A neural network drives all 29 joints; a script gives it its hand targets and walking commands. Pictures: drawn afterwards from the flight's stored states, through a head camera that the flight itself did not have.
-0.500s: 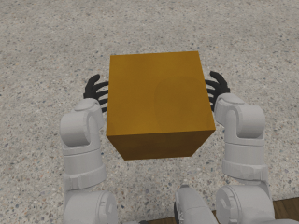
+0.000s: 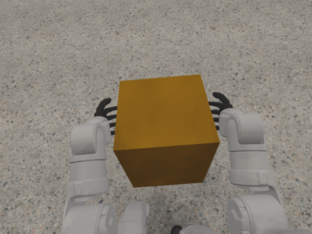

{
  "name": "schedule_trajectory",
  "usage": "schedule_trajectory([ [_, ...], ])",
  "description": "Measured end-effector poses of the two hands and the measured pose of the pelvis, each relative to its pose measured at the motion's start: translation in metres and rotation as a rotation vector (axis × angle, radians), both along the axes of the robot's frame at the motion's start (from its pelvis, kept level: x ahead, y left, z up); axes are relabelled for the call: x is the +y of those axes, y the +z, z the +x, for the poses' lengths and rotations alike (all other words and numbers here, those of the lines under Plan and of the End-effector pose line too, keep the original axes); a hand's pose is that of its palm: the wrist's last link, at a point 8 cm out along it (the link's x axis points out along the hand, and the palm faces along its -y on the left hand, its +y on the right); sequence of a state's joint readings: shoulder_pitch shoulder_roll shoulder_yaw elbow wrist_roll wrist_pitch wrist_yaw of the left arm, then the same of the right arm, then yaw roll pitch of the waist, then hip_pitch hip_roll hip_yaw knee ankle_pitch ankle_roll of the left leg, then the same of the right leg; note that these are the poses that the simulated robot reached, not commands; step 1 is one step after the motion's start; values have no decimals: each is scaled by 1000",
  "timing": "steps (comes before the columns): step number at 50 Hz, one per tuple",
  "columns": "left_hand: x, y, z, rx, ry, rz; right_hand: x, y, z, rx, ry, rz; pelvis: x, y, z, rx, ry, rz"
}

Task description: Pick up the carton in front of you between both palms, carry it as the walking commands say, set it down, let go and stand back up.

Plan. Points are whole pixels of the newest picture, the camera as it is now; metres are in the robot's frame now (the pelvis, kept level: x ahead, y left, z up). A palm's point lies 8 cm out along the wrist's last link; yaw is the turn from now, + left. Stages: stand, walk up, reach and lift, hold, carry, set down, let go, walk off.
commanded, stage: carry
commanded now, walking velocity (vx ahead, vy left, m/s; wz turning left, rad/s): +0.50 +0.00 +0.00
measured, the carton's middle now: (164, 135) +0.36 +0.02 -0.02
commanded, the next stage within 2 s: none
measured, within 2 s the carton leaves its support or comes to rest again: neither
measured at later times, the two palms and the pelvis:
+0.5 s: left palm (132, 23) +0.67 +0.12 +0.12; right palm (235, 25) +0.63 -0.18 +0.12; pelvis +0.33 +0.00 +0.02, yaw -4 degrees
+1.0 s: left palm out of the picture +0.89 +0.08 +0.09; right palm out of the picture +0.89 -0.22 +0.09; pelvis +0.64 -0.07 +0.02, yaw +0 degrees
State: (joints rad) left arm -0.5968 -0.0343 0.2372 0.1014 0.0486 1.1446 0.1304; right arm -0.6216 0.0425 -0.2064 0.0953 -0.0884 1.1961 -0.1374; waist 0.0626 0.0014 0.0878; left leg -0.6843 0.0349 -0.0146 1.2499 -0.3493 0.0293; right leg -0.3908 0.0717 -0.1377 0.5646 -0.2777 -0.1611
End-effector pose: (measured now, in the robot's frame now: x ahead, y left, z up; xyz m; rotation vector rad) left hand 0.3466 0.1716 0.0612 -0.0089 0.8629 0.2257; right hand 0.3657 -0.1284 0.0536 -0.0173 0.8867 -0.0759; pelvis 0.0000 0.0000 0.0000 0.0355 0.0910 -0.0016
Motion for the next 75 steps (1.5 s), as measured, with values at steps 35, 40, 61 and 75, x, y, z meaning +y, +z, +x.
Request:
schedule_trajectory([
  [35,-76,43,404,-209,-67,-70,-73,50,377,-208,-131,30,-46,4,469,-29,-41,-53],
  [40,-90,20,444,-108,-61,-29,-87,21,422,-108,-93,26,-66,5,525,-25,0,-53],
  [61,-69,26,715,-190,-97,-72,-66,38,680,-193,-123,-21,-36,-4,791,-33,-52,-23],
  [75,-84,52,882,-195,-114,-63,-82,62,843,-197,-147,-9,-48,21,956,-15,-48,-52],
])
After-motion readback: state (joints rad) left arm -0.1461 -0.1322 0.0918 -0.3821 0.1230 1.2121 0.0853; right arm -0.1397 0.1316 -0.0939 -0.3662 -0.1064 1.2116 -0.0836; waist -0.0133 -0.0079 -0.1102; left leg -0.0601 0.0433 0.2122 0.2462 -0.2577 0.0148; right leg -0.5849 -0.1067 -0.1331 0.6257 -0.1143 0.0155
